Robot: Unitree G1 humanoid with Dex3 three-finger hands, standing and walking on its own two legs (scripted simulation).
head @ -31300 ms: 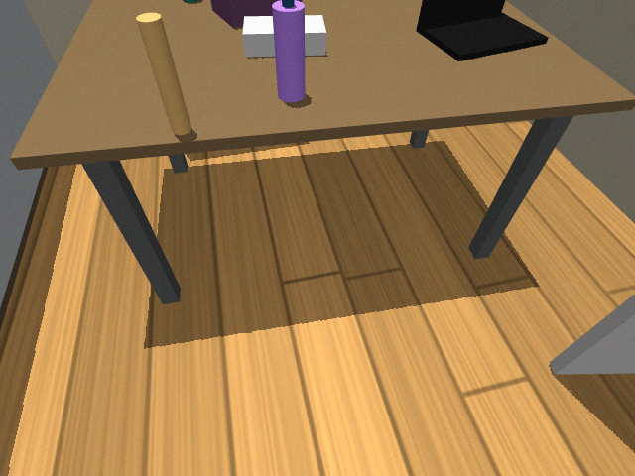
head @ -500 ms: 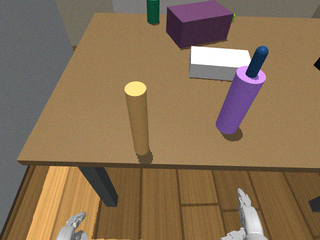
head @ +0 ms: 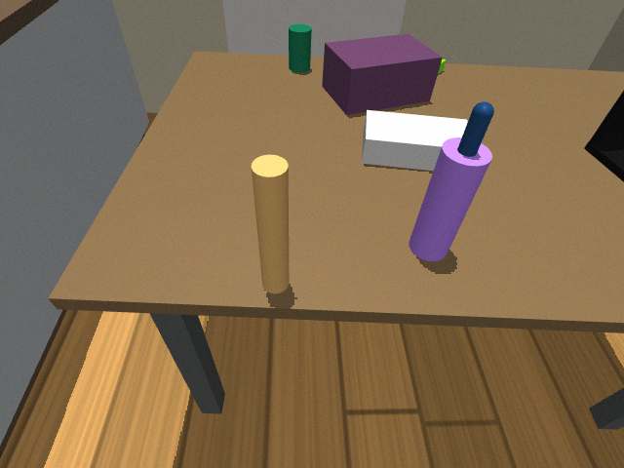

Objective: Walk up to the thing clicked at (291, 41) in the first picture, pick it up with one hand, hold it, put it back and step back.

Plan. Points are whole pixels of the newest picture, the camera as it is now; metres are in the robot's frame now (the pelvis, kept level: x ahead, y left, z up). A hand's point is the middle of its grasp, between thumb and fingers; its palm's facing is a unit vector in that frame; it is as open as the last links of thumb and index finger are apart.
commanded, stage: home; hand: right
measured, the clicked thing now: (452, 187) +0.47 -0.22 +0.11
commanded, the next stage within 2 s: stand in 1.28 s
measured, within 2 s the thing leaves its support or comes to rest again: neither
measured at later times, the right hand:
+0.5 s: hand out of the picture +0.08 -0.25 -0.15, palm faces -0.09 +0.93 -0.36, open 17.6 cm
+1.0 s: hand out of the picture +0.10 -0.24 -0.15, palm faces -0.05 +0.93 -0.36, open 17.6 cm
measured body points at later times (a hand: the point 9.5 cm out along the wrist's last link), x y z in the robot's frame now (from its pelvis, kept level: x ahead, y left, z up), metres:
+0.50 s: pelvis +0.01 +0.00 +0.00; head +0.02 +0.01 +0.45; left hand +0.06 +0.31 -0.13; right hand +0.08 -0.30 -0.12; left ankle +0.04 +0.16 -0.74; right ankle +0.00 -0.14 -0.74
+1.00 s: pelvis +0.02 +0.01 +0.01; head +0.02 +0.02 +0.46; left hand +0.09 +0.32 -0.13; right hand +0.10 -0.29 -0.12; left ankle +0.04 +0.16 -0.74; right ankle +0.00 -0.14 -0.74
